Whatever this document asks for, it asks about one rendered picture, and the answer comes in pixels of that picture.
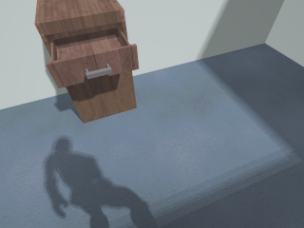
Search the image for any drawer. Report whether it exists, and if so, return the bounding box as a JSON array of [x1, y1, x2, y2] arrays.
[[46, 27, 139, 88]]

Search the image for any cabinet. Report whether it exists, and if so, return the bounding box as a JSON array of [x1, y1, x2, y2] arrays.
[[34, 0, 137, 124]]

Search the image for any handle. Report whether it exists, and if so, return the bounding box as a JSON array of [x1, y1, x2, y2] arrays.
[[85, 64, 113, 79]]

